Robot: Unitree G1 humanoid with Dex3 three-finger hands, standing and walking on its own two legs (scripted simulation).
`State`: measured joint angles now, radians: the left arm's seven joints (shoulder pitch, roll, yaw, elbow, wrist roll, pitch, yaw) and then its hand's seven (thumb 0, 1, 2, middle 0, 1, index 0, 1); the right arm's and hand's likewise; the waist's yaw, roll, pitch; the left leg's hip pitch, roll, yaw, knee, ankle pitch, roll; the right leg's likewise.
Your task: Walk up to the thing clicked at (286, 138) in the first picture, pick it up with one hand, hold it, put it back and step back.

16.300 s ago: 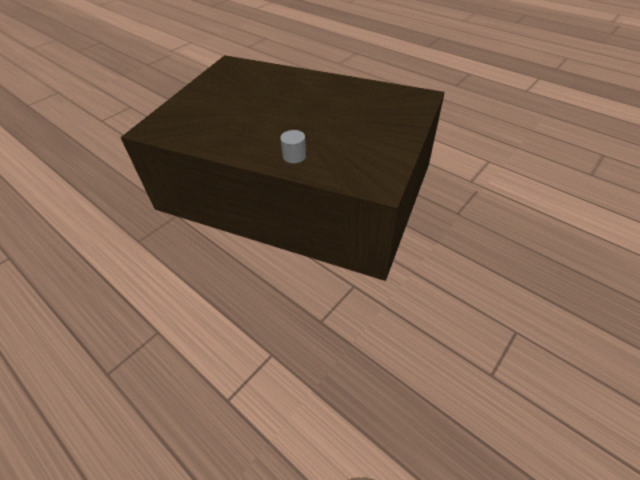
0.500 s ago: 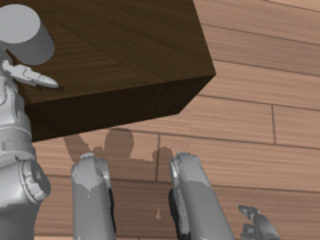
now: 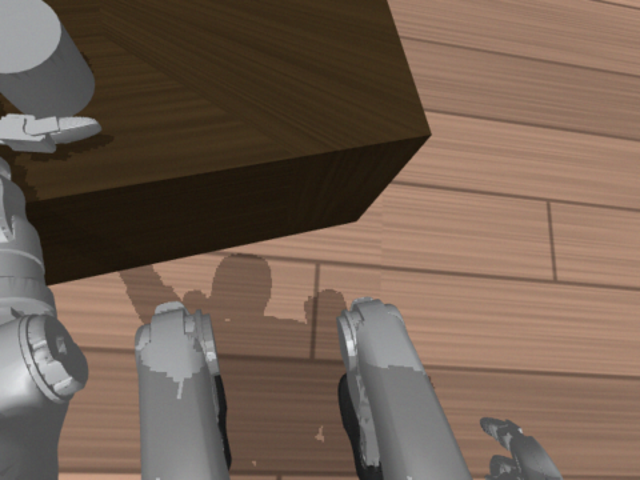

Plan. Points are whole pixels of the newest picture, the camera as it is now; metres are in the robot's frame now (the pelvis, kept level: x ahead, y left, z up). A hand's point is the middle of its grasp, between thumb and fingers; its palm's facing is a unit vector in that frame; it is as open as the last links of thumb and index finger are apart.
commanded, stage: close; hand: left
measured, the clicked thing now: (32, 61) +0.55 +0.29 +0.01
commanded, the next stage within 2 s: settle in 0.30 s
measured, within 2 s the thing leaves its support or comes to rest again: leaves its support in 0.82 s
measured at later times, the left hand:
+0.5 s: hand (15, 72) +0.53 +0.30 +0.01, palm faces +0.30 -0.95 -0.01, open 11.4 cm
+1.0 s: hand (0, 45) +0.53 +0.29 +0.06, palm faces +0.29 -0.95 -0.05, open 11.7 cm
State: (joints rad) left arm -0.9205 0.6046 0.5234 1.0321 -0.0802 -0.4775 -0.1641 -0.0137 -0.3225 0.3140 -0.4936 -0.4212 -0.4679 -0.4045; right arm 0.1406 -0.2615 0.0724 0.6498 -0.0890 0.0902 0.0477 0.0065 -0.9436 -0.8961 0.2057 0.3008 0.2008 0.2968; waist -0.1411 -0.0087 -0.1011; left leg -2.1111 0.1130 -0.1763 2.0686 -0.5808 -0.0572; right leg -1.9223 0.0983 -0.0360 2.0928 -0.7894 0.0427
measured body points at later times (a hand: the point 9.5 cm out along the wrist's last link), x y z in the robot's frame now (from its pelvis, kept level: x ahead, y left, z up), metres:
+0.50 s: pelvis +0.00 +0.00 -0.01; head +0.23 +0.07 +0.37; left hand +0.51 +0.35 +0.01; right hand +0.11 -0.26 -0.13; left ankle +0.10 +0.16 -0.39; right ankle +0.06 -0.13 -0.39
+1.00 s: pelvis +0.01 +0.00 +0.05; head +0.23 +0.06 +0.44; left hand +0.50 +0.34 +0.06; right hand +0.11 -0.25 -0.08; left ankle +0.10 +0.16 -0.39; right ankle +0.06 -0.13 -0.39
